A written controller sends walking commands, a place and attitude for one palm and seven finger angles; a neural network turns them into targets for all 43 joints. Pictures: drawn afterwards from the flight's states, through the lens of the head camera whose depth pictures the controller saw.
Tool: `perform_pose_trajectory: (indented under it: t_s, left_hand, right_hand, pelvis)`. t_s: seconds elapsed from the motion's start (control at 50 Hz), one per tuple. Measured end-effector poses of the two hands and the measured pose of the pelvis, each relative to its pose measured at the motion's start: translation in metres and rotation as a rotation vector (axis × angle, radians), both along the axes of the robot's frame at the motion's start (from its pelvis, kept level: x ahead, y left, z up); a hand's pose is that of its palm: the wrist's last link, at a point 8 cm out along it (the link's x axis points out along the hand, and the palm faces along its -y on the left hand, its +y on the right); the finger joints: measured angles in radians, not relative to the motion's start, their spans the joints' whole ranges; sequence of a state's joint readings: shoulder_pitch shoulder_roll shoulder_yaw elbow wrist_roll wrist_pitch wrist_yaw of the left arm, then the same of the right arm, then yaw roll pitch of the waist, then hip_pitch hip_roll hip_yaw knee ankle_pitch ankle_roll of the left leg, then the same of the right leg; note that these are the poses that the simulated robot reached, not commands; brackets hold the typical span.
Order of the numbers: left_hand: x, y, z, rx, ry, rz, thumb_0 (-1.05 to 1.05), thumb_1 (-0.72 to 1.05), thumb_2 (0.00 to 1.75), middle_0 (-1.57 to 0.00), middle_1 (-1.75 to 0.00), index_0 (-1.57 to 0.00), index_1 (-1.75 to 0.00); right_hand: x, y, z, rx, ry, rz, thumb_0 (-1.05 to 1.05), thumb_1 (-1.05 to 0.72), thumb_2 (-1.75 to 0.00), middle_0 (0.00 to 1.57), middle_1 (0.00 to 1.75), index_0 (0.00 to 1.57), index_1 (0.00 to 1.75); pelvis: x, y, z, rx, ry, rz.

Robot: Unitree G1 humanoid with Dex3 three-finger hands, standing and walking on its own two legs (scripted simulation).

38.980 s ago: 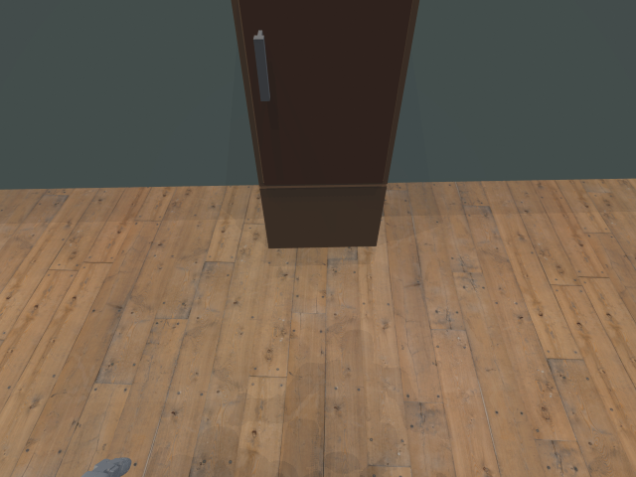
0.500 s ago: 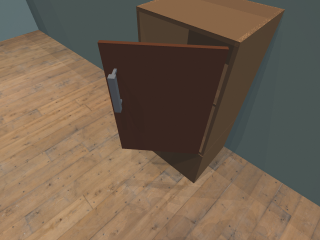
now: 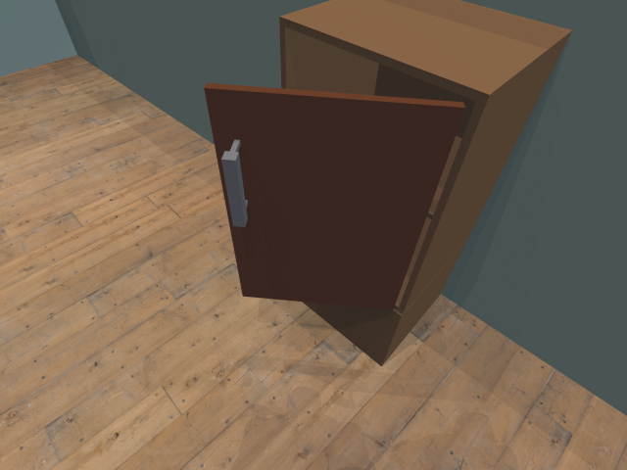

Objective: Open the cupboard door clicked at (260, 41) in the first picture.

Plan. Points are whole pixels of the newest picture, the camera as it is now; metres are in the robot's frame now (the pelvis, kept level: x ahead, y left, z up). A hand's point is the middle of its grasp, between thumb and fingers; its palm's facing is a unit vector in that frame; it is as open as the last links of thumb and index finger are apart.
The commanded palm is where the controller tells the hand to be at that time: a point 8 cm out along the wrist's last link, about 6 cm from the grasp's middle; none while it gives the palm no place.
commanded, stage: come to a stop and stand still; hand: left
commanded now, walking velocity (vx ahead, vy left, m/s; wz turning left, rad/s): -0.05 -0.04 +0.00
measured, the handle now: (238, 184) +0.58 +0.18 +0.02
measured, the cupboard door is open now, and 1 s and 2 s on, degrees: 38 38 38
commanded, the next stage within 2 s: look again from close up in 1.48 s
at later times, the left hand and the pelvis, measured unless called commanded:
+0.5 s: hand out of the picture -0.01 +0.16 -0.18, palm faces +0.01 -0.99 -0.15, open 7.3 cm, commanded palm none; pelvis +0.00 +0.01 +0.00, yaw -1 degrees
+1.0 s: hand out of the picture +0.03 +0.16 -0.17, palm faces -0.01 -0.98 -0.22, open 7.3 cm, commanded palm none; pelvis +0.02 -0.01 +0.00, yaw -1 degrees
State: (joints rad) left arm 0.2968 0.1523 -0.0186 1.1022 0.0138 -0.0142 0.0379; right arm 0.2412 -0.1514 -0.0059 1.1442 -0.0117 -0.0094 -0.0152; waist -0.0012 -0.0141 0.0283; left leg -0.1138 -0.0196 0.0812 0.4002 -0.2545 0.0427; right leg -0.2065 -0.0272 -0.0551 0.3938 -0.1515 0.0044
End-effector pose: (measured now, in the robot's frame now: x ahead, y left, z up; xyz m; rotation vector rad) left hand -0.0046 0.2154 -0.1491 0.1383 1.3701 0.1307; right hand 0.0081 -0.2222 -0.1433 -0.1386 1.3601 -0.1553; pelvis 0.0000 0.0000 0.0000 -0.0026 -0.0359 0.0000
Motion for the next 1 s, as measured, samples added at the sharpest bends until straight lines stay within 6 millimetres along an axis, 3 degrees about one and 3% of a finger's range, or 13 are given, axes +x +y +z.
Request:
perform_pose_trajectory:
  t_s: [0.5,0.74,1.0]
  left_hand:
    - [-0.012,-0.005,-0.003,-0.022,0.044,0.004,0.00,0.91,0.90,-0.20,-0.30,-0.20,-0.30]
    - [-0.006,0.011,0.006,0.044,0.033,-0.003,0.00,0.91,0.90,-0.20,-0.30,-0.20,-0.30]
    - [0.028,-0.008,0.009,0.045,0.023,-0.019,0.01,0.92,0.90,-0.20,-0.30,-0.20,-0.30]
  right_hand:
    - [-0.033,0.027,-0.005,0.036,0.067,-0.055,0.01,-0.91,-0.90,0.20,0.30,0.20,0.30]
    - [-0.008,0.019,-0.019,0.064,-0.014,0.008,0.02,-0.92,-0.90,0.20,0.30,0.20,0.30]
    - [0.007,-0.006,-0.016,0.048,0.017,0.005,0.01,-0.91,-0.90,0.20,0.30,0.20,0.30]
  pelvis:
    - [0.004,0.009,-0.001,0.000,0.000,-0.016]
    - [0.007,0.007,-0.008,0.017,0.015,-0.013]
    - [0.024,-0.014,-0.004,0.019,0.025,-0.019]
